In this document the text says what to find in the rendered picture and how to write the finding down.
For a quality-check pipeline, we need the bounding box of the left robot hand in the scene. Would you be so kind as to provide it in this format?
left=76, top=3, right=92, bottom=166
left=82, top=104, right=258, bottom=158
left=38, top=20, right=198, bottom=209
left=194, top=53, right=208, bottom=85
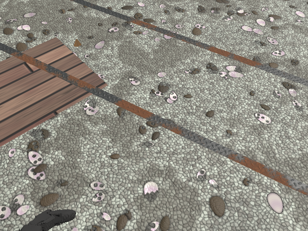
left=18, top=209, right=76, bottom=231

